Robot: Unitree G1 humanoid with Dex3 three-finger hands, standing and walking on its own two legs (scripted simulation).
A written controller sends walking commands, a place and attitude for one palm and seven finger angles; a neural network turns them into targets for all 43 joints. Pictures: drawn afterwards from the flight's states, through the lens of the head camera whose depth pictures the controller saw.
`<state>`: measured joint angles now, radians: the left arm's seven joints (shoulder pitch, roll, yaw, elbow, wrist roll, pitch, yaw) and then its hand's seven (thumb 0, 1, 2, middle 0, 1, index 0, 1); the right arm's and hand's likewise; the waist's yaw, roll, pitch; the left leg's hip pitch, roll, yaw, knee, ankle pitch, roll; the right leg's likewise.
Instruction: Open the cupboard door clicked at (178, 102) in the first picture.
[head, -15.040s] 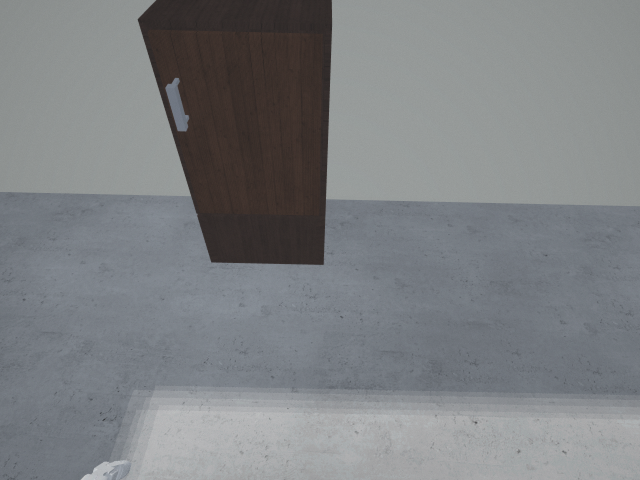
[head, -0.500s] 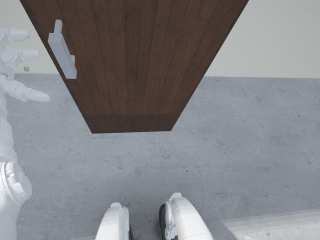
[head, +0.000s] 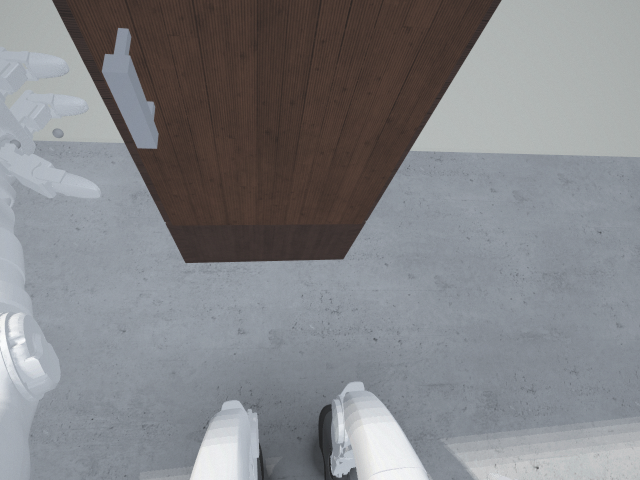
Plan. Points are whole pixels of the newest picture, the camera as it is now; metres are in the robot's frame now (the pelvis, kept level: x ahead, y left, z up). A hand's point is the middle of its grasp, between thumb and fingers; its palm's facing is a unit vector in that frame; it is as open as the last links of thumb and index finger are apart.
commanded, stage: slide the fingers in behind the handle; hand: left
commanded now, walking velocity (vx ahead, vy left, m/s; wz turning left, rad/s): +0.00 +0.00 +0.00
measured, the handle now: (136, 92) +0.55 +0.19 +0.06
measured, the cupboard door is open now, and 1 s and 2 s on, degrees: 0 0 0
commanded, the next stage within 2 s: close the thumb around the handle in 1.50 s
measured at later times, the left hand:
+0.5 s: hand (92, 126) +0.51 +0.23 +0.05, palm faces +0.01 -1.00 -0.01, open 13.9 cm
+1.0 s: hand (107, 134) +0.50 +0.21 +0.05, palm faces +0.06 -1.00 -0.01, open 14.7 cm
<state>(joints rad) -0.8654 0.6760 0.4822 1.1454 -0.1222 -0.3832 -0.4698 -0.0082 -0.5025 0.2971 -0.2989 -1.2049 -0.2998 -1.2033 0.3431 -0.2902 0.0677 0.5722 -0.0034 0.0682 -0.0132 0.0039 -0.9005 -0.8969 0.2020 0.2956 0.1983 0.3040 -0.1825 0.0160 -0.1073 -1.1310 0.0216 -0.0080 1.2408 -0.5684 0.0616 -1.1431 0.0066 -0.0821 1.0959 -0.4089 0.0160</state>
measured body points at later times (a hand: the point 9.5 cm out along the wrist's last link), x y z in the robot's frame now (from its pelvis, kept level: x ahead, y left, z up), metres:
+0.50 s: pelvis +0.01 +0.00 +0.00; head +0.17 +0.04 +0.42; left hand +0.50 +0.28 +0.05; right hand +0.03 -0.27 -0.10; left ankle +0.00 +0.07 -0.63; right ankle +0.05 -0.14 -0.63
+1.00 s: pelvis +0.01 -0.01 +0.01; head +0.16 +0.03 +0.43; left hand +0.49 +0.27 +0.05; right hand +0.06 -0.28 -0.10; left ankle +0.00 +0.07 -0.63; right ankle +0.05 -0.14 -0.63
